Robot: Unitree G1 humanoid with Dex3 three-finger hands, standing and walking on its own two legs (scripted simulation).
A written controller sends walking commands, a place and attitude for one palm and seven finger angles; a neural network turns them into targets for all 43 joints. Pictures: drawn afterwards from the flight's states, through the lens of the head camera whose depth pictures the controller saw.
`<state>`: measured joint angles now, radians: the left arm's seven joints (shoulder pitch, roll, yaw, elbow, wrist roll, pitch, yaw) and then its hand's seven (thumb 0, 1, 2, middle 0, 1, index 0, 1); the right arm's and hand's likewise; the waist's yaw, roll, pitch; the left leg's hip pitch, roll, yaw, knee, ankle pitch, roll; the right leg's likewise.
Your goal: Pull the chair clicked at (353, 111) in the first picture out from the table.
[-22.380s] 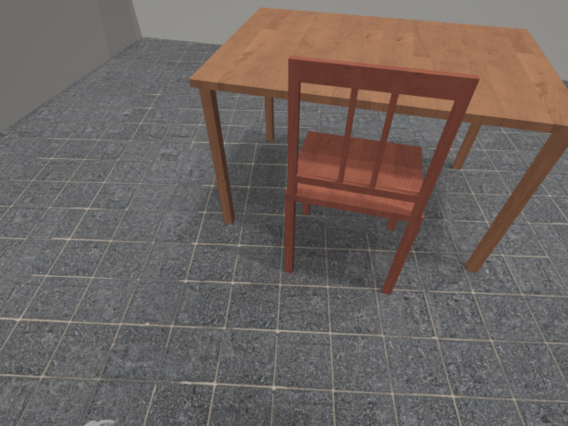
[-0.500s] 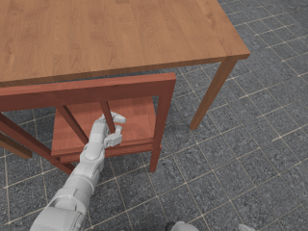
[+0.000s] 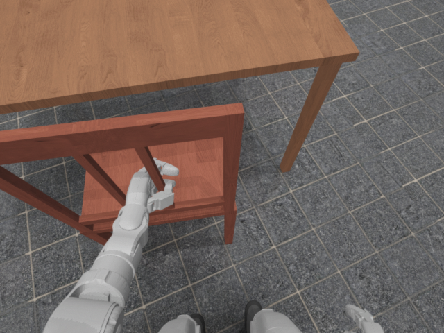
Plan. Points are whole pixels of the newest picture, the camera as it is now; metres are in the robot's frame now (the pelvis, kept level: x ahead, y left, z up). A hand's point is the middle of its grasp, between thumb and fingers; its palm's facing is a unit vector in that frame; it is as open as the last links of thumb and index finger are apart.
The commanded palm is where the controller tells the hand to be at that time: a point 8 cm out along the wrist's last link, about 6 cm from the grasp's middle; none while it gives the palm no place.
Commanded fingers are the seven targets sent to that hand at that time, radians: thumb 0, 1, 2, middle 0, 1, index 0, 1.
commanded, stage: step backward, pulling the chair out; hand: left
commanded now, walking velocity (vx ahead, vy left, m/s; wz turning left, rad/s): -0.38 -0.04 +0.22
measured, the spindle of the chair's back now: (112, 188) +0.40 +0.22 -0.07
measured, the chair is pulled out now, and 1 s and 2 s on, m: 0.08 0.19 0.26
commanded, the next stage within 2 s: none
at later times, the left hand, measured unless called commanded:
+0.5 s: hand (168, 234) +0.29 +0.09 -0.07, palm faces -0.02 -0.99 -0.17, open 5.0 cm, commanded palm +0.29 +0.15 -0.06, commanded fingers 0.00 0.90 0.90 -0.50 -1.45 -0.50 -1.45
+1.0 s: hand (168, 246) +0.27 +0.09 -0.07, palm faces -0.01 -0.98 -0.18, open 5.0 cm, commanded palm +0.26 +0.15 -0.06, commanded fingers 0.00 0.90 0.90 -0.50 -1.45 -0.50 -1.45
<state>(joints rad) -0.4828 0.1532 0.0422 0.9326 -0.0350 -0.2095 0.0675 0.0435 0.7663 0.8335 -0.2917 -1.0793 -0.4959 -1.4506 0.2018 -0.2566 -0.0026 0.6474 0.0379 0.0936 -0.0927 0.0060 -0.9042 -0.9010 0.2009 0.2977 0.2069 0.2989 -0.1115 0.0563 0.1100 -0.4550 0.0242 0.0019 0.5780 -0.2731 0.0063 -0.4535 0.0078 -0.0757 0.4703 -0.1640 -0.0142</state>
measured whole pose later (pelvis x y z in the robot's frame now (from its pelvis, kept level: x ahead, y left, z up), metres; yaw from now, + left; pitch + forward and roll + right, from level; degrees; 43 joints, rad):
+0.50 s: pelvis -0.06 -0.02 +0.00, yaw +2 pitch +4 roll +0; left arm -0.48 0.11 0.02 1.05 -0.04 -0.24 0.08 0.05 0.75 0.84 -0.33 -1.10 -0.50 -1.45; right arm 0.21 -0.24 0.00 0.74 0.04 -0.02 -0.09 0.01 -0.90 -0.90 0.20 0.30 0.21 0.30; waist -0.07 0.06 0.12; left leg -0.45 -0.02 -0.03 0.71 -0.40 -0.01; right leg -0.46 -0.02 -0.10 0.50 -0.12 -0.04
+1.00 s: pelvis -0.09 -0.03 -0.01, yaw +4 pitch +4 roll +0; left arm -0.51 0.14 0.02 1.01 -0.04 -0.20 0.09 0.05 0.74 0.83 -0.33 -1.17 -0.50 -1.45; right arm 0.20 -0.25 0.00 0.71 0.04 -0.01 -0.10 0.01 -0.90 -0.90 0.20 0.30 0.21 0.30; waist -0.10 0.03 0.14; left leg -0.44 -0.02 -0.05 0.69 -0.41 -0.02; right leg -0.49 -0.02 -0.11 0.49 -0.07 -0.04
